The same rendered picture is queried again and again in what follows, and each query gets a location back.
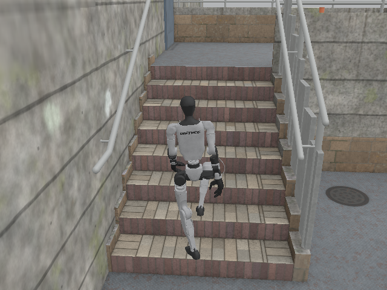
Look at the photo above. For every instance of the left robot upper arm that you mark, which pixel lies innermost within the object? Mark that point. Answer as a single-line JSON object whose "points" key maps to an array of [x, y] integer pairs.
{"points": [[171, 130]]}

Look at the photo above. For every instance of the left robot foot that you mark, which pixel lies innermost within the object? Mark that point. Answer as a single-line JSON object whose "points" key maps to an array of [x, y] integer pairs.
{"points": [[195, 255]]}

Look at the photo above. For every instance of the left robot hand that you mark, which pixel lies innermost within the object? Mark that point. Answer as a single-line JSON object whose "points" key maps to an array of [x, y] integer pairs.
{"points": [[173, 167]]}

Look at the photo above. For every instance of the right robot upper arm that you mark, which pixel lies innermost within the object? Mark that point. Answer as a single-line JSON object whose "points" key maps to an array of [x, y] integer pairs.
{"points": [[210, 134]]}

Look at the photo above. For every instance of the robot left shin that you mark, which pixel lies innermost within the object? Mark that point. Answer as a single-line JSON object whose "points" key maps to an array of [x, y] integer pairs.
{"points": [[188, 228]]}

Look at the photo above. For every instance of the right robot forearm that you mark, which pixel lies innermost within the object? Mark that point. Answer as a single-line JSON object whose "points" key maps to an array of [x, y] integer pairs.
{"points": [[215, 165]]}

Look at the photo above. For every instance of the left robot forearm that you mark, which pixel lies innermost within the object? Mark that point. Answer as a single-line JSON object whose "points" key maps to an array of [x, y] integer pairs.
{"points": [[173, 159]]}

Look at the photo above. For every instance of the right robot hand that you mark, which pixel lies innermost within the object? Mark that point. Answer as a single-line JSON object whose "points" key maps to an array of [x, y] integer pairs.
{"points": [[220, 184]]}

